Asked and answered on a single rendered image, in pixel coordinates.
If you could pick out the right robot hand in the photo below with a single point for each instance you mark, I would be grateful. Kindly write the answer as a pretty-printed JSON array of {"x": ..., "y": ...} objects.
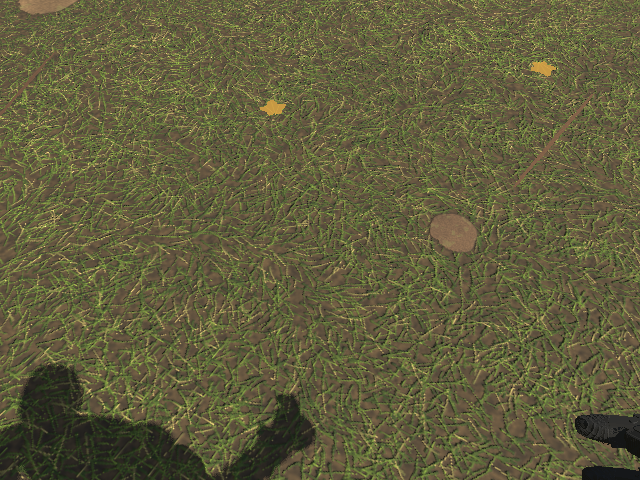
[{"x": 620, "y": 432}]

